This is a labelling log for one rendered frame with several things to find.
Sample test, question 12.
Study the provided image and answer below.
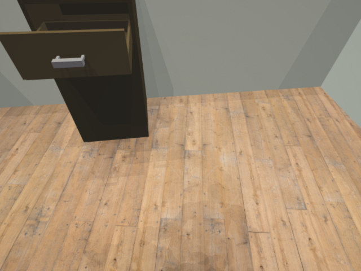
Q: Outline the handle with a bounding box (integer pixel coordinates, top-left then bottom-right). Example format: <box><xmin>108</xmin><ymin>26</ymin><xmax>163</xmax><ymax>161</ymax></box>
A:
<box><xmin>51</xmin><ymin>55</ymin><xmax>85</xmax><ymax>68</ymax></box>

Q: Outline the cabinet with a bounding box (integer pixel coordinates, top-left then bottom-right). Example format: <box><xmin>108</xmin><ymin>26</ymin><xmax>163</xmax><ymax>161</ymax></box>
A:
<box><xmin>17</xmin><ymin>0</ymin><xmax>149</xmax><ymax>142</ymax></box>

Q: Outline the drawer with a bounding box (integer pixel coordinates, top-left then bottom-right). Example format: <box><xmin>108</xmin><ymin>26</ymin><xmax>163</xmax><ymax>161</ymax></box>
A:
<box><xmin>0</xmin><ymin>20</ymin><xmax>133</xmax><ymax>80</ymax></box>

